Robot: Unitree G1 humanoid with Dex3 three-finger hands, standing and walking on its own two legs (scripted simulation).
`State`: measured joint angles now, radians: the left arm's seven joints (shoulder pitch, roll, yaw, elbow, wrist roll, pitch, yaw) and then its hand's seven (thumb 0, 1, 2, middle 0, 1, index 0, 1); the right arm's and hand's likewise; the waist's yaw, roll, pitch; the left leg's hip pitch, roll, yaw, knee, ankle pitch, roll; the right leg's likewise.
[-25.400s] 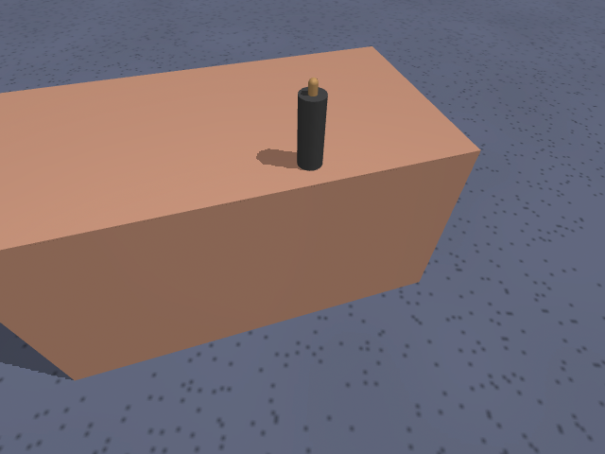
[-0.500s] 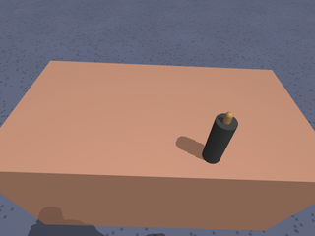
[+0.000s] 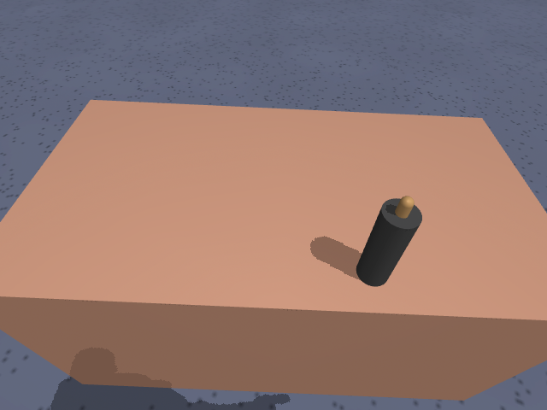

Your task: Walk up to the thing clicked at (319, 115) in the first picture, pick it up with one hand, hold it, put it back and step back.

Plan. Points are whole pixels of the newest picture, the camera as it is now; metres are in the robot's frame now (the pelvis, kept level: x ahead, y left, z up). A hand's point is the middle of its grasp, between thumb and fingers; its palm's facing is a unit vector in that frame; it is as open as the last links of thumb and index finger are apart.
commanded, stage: home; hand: right
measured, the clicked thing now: (388, 240) +0.40 -0.21 -0.02
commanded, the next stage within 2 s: stand in 0.64 s
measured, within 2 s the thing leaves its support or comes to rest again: neither
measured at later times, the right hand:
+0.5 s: hand out of the picture +0.07 -0.26 -0.15, palm faces -0.03 +0.93 -0.36, open 17.3 cm
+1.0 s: hand out of the picture +0.08 -0.25 -0.16, palm faces -0.04 +0.94 -0.35, open 13.9 cm
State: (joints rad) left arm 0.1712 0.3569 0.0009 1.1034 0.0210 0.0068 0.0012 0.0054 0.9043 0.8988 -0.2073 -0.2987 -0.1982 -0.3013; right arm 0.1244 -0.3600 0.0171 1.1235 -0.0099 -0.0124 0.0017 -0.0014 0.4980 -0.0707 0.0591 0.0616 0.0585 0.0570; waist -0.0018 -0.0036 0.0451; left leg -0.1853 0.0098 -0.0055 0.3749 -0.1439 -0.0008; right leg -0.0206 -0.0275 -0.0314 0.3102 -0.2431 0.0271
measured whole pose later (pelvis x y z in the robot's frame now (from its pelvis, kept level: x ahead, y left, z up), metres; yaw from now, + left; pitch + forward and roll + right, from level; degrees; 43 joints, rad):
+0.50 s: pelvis +0.00 +0.00 +0.00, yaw +1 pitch -3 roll +0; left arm 0.16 0.35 0.00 1.10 0.02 0.01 0.00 0.01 0.90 0.90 -0.21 -0.30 -0.20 -0.30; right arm 0.12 -0.35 0.01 1.13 -0.01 -0.01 0.00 0.00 0.51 -0.07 0.06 0.06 0.06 0.06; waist -0.01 0.00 0.04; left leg -0.18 0.00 -0.01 0.37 -0.14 0.00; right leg -0.01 -0.03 -0.04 0.31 -0.25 0.03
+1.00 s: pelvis +0.01 +0.00 +0.00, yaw +1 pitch -2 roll +0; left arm 0.16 0.35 0.01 1.10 0.02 0.01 0.00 0.01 0.91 0.90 -0.21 -0.30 -0.20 -0.30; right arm 0.12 -0.35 0.01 1.13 -0.01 -0.01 0.00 0.00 0.08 -0.48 0.17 0.24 0.17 0.24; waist 0.00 0.00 0.05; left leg -0.18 0.00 -0.02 0.36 -0.15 0.00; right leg -0.01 -0.04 -0.05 0.31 -0.25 0.03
